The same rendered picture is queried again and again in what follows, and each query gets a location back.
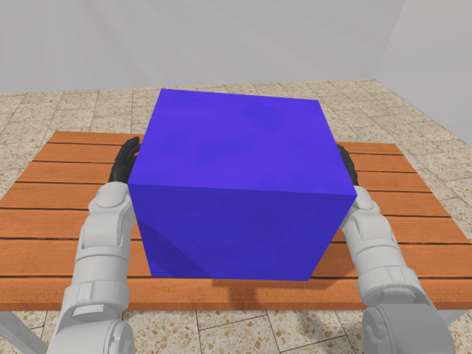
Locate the carton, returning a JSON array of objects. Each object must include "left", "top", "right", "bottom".
[{"left": 128, "top": 88, "right": 358, "bottom": 281}]

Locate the robot right upper arm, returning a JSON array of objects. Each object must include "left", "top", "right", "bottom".
[{"left": 362, "top": 304, "right": 454, "bottom": 354}]

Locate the robot left upper arm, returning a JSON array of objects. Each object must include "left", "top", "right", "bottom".
[{"left": 48, "top": 319, "right": 136, "bottom": 354}]

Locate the right robot hand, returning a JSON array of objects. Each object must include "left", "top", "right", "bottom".
[{"left": 337, "top": 144, "right": 359, "bottom": 186}]

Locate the left robot hand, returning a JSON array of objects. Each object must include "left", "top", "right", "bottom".
[{"left": 108, "top": 136, "right": 142, "bottom": 184}]

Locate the left robot forearm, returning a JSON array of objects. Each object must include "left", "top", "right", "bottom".
[{"left": 46, "top": 181, "right": 135, "bottom": 354}]

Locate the right robot forearm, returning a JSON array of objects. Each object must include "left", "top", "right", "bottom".
[{"left": 339, "top": 186, "right": 456, "bottom": 354}]

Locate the table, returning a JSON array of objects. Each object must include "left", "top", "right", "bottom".
[{"left": 0, "top": 131, "right": 472, "bottom": 354}]

